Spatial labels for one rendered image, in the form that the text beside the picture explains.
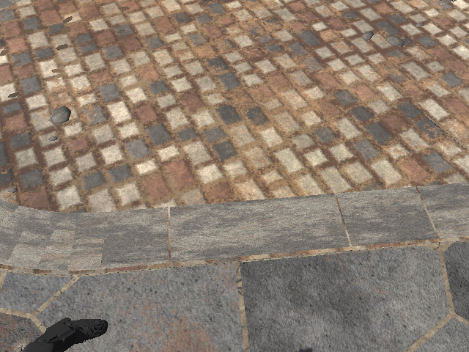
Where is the left robot hand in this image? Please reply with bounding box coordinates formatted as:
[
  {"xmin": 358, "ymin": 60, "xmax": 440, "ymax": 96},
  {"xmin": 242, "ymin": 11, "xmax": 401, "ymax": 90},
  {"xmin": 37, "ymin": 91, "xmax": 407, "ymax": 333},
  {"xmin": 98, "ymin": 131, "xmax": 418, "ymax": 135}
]
[{"xmin": 21, "ymin": 318, "xmax": 108, "ymax": 352}]

